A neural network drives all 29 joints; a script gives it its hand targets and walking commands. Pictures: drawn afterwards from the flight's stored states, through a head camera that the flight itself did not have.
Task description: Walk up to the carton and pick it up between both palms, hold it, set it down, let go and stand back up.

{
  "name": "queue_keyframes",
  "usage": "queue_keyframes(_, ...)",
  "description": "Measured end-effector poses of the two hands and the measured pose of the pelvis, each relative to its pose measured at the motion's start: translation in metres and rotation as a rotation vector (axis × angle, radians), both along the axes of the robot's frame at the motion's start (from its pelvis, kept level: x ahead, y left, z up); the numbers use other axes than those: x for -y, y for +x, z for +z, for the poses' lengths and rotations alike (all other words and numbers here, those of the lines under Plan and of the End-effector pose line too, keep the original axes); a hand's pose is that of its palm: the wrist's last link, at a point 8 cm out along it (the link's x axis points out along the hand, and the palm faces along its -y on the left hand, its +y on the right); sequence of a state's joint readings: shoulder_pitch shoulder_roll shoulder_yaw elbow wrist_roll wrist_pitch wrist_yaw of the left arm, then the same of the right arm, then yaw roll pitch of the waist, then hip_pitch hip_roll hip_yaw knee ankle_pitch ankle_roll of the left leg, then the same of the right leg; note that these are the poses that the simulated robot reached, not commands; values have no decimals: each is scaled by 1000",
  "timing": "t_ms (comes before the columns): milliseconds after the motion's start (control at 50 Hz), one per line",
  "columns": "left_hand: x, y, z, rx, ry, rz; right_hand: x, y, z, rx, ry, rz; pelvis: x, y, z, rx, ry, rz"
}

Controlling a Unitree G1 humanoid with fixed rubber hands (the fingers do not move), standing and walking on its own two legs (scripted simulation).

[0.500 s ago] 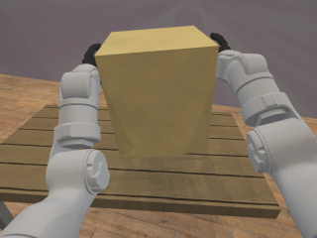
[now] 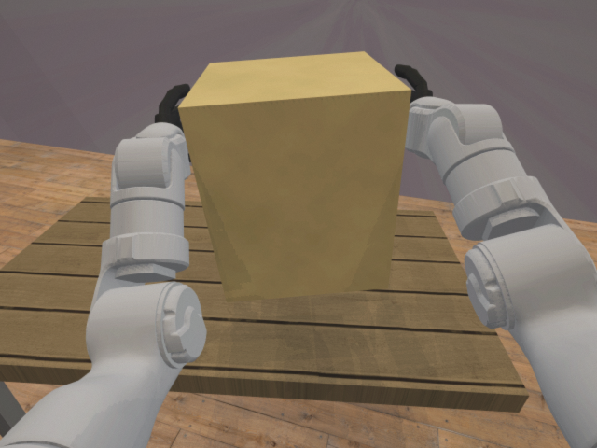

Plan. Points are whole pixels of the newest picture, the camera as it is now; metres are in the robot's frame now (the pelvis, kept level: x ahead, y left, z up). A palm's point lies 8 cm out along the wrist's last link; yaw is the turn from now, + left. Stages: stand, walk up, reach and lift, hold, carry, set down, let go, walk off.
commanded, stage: hold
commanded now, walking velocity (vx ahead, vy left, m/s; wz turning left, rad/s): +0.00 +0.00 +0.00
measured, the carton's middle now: (297, 173) +0.37 +0.01 +0.28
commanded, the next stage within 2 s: set down in 1.28 s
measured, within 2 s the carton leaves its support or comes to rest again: neither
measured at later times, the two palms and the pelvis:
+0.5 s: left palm (172, 139) +0.36 +0.16 +0.32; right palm (417, 119) +0.36 -0.14 +0.35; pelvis +0.00 +0.00 +0.00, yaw +0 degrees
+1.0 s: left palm (170, 139) +0.36 +0.17 +0.33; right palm (417, 119) +0.36 -0.14 +0.35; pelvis +0.00 +0.00 +0.00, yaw +0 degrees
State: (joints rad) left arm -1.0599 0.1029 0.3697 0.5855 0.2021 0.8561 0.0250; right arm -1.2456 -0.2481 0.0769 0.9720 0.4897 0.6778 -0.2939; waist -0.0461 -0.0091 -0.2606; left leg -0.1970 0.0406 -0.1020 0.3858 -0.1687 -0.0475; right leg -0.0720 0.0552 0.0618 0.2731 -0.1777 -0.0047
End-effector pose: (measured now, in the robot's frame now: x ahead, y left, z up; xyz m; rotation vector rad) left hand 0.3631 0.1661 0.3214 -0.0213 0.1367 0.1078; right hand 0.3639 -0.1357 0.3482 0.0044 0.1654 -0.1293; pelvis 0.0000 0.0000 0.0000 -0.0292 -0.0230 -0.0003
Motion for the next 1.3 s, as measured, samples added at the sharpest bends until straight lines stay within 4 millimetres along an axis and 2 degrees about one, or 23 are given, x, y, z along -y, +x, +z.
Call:
queue_keyframes(500,2,1,4,-3,0,0,2,0,1,-3,21,-3,0,0,0,0,1,3)
queue_keyframes(820,-1,1,-2,0,3,2,-1,2,-1,-2,18,0,-2,1,0,0,-1,4)
queue_keyframes(1160,2,-5,4,1,1,2,2,-5,0,-1,17,0,0,-3,0,7,2,-1)
queue_keyframes(1300,-1,-2,6,-5,-2,3,-1,-2,5,-8,22,-1,1,-4,0,-4,1,4)
